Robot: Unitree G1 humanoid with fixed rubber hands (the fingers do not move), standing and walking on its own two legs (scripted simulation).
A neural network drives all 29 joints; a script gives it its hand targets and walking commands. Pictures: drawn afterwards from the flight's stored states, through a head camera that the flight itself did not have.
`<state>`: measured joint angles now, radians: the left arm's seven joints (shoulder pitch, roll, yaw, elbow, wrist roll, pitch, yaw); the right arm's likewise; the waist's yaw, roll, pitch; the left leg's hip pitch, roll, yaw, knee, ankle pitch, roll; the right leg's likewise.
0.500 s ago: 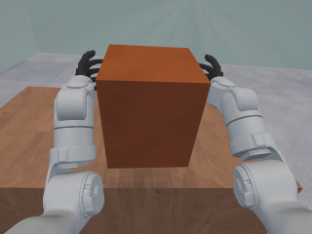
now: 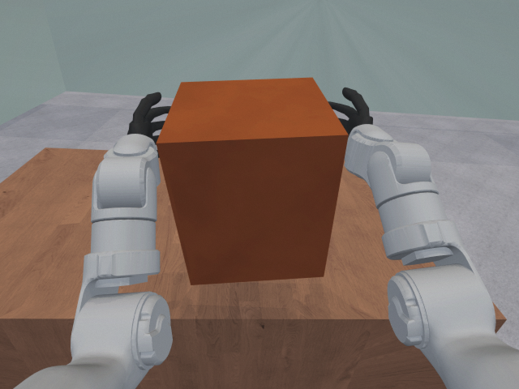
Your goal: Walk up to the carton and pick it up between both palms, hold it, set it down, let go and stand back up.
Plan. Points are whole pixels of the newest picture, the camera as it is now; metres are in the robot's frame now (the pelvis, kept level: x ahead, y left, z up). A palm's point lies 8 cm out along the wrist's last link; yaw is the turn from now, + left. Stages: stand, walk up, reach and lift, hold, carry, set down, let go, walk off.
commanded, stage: hold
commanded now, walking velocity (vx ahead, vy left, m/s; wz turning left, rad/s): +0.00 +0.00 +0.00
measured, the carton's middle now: (252, 179) +0.38 +0.01 +0.22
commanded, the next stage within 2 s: none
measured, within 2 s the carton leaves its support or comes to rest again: neither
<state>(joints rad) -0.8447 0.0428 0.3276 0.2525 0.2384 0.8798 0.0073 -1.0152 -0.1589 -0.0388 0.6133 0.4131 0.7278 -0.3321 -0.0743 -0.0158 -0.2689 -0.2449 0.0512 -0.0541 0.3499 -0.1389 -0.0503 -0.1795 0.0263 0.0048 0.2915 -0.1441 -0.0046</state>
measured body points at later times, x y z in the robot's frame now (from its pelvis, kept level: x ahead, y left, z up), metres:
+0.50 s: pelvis -0.01 +0.00 +0.00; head -0.08 +0.02 +0.44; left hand +0.38 +0.16 +0.29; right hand +0.38 -0.14 +0.29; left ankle +0.03 +0.15 -0.75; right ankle +0.00 -0.12 -0.75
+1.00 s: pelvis -0.01 +0.00 +0.00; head -0.10 +0.02 +0.44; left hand +0.37 +0.17 +0.29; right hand +0.37 -0.14 +0.31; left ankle +0.03 +0.15 -0.75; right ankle +0.00 -0.12 -0.75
